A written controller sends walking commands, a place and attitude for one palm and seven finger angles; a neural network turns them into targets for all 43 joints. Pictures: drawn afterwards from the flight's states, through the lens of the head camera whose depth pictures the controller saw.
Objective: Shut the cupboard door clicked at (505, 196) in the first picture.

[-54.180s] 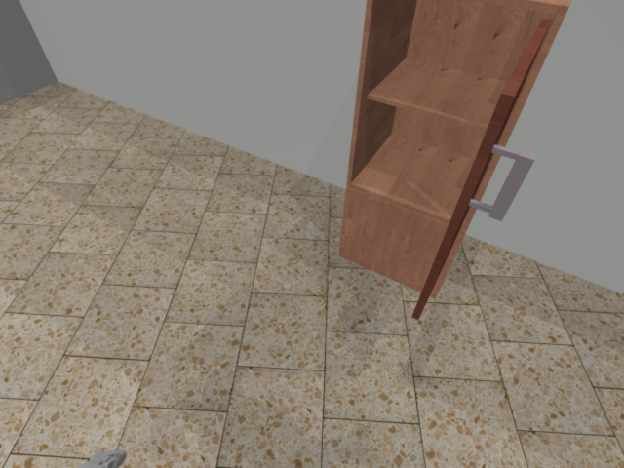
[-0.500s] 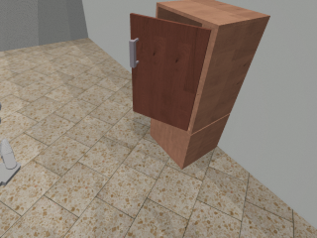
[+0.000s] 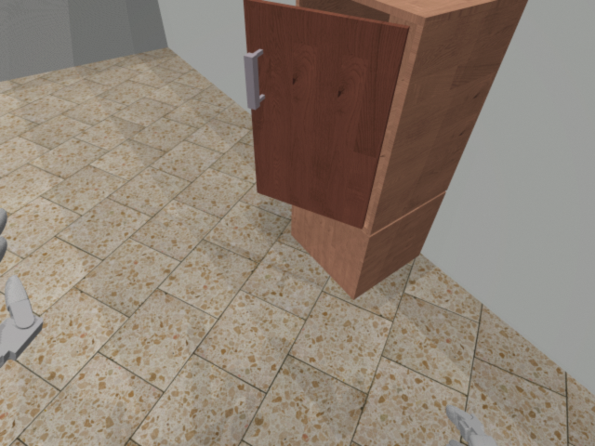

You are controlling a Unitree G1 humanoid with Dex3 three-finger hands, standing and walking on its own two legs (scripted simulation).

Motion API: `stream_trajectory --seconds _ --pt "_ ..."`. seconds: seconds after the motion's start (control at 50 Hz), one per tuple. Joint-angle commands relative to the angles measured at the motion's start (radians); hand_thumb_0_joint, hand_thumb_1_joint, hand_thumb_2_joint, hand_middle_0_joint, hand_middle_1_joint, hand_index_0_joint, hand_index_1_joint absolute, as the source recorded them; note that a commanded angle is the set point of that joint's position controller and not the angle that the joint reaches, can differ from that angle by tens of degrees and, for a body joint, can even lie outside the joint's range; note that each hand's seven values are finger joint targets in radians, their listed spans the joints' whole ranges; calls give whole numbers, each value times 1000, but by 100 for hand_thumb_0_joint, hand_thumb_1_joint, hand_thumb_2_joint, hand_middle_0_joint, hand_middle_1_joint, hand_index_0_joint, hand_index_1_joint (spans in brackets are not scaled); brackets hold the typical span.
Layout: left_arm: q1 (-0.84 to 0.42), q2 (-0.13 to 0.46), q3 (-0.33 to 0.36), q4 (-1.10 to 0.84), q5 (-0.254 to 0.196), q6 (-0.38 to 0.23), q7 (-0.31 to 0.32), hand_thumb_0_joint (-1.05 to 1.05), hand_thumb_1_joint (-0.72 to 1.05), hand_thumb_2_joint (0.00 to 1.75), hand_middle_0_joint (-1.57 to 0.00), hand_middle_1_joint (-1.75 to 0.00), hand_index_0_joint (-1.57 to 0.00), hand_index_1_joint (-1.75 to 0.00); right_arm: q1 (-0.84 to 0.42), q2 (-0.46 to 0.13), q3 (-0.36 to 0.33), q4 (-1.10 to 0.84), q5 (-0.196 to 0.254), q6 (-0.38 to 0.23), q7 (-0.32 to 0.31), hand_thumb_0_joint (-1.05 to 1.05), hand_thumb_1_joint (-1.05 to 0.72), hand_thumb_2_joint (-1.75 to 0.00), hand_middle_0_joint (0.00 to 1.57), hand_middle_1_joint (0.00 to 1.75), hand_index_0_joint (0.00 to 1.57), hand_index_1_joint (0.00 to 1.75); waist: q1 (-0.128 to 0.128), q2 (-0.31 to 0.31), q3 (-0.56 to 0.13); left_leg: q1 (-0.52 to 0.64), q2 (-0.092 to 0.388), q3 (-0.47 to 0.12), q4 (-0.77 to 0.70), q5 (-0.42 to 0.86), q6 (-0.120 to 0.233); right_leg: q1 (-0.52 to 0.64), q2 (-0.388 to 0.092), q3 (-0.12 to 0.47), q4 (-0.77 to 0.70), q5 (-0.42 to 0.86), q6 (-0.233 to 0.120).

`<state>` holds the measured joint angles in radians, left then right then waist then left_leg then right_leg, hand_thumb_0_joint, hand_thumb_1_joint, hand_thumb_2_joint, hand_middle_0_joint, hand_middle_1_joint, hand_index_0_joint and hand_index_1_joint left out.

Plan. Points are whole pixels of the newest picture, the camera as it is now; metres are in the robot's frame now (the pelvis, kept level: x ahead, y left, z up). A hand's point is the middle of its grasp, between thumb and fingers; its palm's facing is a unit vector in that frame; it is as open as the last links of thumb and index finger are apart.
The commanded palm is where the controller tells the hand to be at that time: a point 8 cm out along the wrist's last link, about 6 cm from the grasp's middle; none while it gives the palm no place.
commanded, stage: stop stepping back and stand still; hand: left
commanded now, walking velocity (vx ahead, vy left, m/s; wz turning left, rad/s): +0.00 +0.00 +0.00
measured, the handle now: (256, 79) +0.93 +0.18 +0.07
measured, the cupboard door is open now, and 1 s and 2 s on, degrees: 28 28 28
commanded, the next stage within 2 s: let the arm hang, fingers relaxed in 0.18 s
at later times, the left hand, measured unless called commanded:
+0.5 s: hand out of the picture +0.13 +0.23 -0.10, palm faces -0.02 -0.94 -0.33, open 7.4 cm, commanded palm none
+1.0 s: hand out of the picture -0.06 +0.24 -0.16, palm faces +0.02 -0.96 -0.28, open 7.3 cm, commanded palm none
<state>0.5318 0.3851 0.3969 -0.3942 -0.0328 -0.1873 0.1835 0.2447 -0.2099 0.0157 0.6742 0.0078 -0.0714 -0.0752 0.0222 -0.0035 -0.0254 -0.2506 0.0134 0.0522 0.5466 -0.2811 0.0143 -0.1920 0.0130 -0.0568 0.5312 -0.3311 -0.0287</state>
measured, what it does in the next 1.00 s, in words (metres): stands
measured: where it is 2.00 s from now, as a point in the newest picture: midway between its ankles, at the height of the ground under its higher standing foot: outside the picture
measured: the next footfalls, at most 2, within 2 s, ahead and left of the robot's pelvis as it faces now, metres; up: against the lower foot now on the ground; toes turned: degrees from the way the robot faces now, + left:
none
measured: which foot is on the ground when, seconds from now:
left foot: down 0.00-1.00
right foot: down 0.00-1.00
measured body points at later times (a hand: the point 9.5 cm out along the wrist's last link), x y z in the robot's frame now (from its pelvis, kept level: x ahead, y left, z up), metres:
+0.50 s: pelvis -0.02 +0.02 +0.00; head -0.01 +0.00 +0.44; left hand +0.13 +0.28 -0.08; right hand +0.11 -0.24 -0.12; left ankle +0.00 +0.11 -0.73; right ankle -0.03 -0.10 -0.73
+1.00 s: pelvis -0.04 +0.02 +0.01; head -0.04 +0.02 +0.46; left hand -0.06 +0.29 -0.14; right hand -0.03 -0.22 -0.15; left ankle +0.00 +0.11 -0.73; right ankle -0.03 -0.10 -0.73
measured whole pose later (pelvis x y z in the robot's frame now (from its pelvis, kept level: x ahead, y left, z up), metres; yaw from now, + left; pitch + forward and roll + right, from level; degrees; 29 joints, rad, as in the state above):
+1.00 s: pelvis -0.04 +0.02 +0.01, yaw +0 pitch -2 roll -1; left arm 0.31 0.24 0.02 1.12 0.02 0.01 0.02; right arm 0.27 -0.22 -0.01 1.08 -0.02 0.01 -0.02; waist 0.01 0.03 0.03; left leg -0.22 -0.01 0.06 0.42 -0.16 0.05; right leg -0.17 -0.01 -0.05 0.41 -0.20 0.00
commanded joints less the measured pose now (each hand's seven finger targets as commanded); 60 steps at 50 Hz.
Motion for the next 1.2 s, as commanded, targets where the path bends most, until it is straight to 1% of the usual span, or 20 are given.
stream_trajectory --seconds 0.0,0.04,0.14,0.2,0.24,0.26,0.28,0.32,0.34,0.4,0.44,0.48,0.56,0.64,0.68,0.74,0.88,0.92,1.04,1.18 --pt "-166 208 96 -288 7 -65 3 0 90 90 -20 -30 -20 -30 -110 -114 -39 -184 2 -63 -16 0 -90 -90 20 30 20 30 -29 111 -36 22 130 -130 -134 364 29 26 -55 77 -59 339 27" --pt "-159 202 93 -311 8 -73 5 0 90 90 -20 -30 -20 -30 -103 -113 -41 -192 1 -68 -12 0 -90 -90 20 30 20 30 -29 121 -58 16 116 -111 -120 376 19 61 -61 79 -63 374 19" --pt "3 216 151 -323 -10 -71 6 0 90 90 -20 -30 -20 -30 -94 -104 -45 -222 3 -51 1 0 -90 -90 20 30 20 30 -29 116 -139 10 92 -78 -87 384 -3 127 -82 100 -72 459 2" --pt "95 229 191 -278 -24 -63 6 0 90 90 -20 -30 -20 -30 -86 -102 -46 -231 5 -33 3 0 -90 -90 20 30 20 30 -32 77 -157 -3 92 -77 -81 412 -12 147 -87 96 -71 517 1" --pt "88 212 175 -268 -29 -58 3 0 90 90 -20 -30 -20 -30 -87 -102 -45 -237 9 -19 2 0 -90 -90 20 30 20 30 -37 67 -139 -15 96 -74 -85 392 -11 134 -86 100 -76 508 4" --pt "-77 35 -313 421 37 97 -138 0 90 90 -20 -30 -20 -30 -208 -269 -74 -88 39 -84 86 0 -90 -90 20 30 20 30 -57 69 -31 -23 95 -48 41 504 -7 -33 -155 27 22 605 -7" --pt "-100 26 -281 471 41 172 -163 0 90 90 -20 -30 -20 -30 -122 -254 -94 -53 12 -49 88 0 -90 -90 20 30 20 30 -47 94 -83 33 109 -60 9 476 -14 -76 -137 82 -4 463 -13" --pt "-129 -1 -300 511 46 191 -176 0 90 90 -20 -30 -20 -30 -89 -245 -84 -42 -1 -24 81 0 -90 -90 20 30 20 30 -36 54 -63 -10 141 -101 -20 411 19 -103 -97 45 14 230 -1" --pt "-164 8 -304 562 48 188 -181 0 90 90 -20 -30 -20 -30 -94 -243 -69 -43 -4 -6 79 0 -90 -90 20 30 20 30 -25 4 -40 -65 147 -132 -53 359 42 -79 -86 42 19 184 3" --pt "-234 46 -318 726 55 180 -183 0 90 90 -20 -30 -20 -30 -106 -248 -57 -26 -16 19 76 0 -90 -90 20 30 20 30 -20 -182 -59 -62 110 -145 -39 318 40 -23 -114 87 -16 251 -25" --pt "-261 39 -331 839 53 184 -176 0 90 90 -20 -30 -20 -30 -86 -216 -49 10 -21 39 73 0 -90 -90 20 30 20 30 -30 -223 -65 -12 65 -117 -7 248 29 -50 -163 130 -52 269 -53" --pt "-282 16 -349 950 52 190 -170 0 90 90 -20 -30 -20 -30 -61 -180 -37 58 -31 59 73 0 -90 -90 20 30 20 30 -41 -170 -50 24 46 -109 -25 195 21 -84 -170 149 -90 181 -58" --pt "-259 -18 -364 1126 47 195 -164 0 90 90 -20 -30 -20 -30 -58 -151 -25 148 -34 73 70 0 -90 -90 20 30 20 30 -28 98 -9 -10 72 -143 -141 116 27 -29 -113 123 -115 53 -23" --pt "-214 -41 -351 1262 47 191 -164 0 90 90 -20 -30 -20 -30 -26 -133 -36 219 -33 76 58 0 -90 -90 20 30 20 30 -18 198 13 -51 74 -154 -198 -28 28 25 -105 108 -159 41 -33" --pt "-212 -32 -352 1310 46 188 -167 0 90 90 -20 -30 -20 -30 -10 -140 -43 247 -29 76 55 0 -90 -90 20 30 20 30 -17 192 40 -68 78 -162 -225 -86 28 30 -102 106 -177 37 -36" --pt "-216 -33 -355 1372 47 182 -168 0 90 90 -20 -30 -20 -30 20 -152 -53 285 -25 73 49 0 -90 -90 20 30 20 30 -23 85 59 -39 87 -166 -231 -74 33 8 -105 111 -205 32 -38" --pt "-219 -27 -354 1449 50 178 -166 0 90 90 -20 -30 -20 -30 48 -171 -64 345 -24 69 45 0 -90 -90 20 30 20 30 -27 -33 102 0 97 -160 -251 -87 44 -50 -107 120 -237 -25 -35" --pt "-223 -19 -353 1459 50 175 -165 0 90 90 -20 -30 -20 -30 46 -168 -64 357 -24 67 46 0 -90 -90 20 30 20 30 -29 -36 87 14 96 -154 -251 -65 42 -45 -112 123 -238 -20 -35" --pt "-249 2 -351 1471 52 178 -165 0 90 90 -20 -30 -20 -30 15 -183 -64 378 -25 66 48 0 -90 -90 20 30 20 30 -24 -11 141 -7 98 -164 -285 -103 42 -68 -110 129 -243 -45 -30" --pt "-285 34 -345 1468 52 173 -169 0 90 90 -20 -30 -20 -30 -33 -214 -68 378 -24 54 50 0 -90 -90 20 30 20 30 -17 32 101 0 108 -175 -314 -71 38 -7 -112 119 -225 52 -26"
